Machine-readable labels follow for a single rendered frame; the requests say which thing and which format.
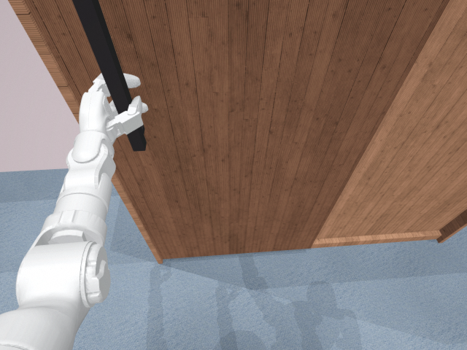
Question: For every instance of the robot left hand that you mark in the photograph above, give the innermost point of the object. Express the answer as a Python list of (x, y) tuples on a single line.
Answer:
[(97, 114)]

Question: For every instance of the robot left forearm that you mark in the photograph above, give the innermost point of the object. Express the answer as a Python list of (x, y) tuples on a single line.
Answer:
[(83, 202)]

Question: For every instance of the wardrobe door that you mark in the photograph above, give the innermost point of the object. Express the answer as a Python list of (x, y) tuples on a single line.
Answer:
[(258, 112), (413, 175)]

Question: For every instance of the robot left upper arm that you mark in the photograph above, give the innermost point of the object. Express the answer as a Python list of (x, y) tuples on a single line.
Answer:
[(58, 285)]

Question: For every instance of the handle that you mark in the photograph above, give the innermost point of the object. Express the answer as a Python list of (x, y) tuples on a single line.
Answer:
[(95, 27)]

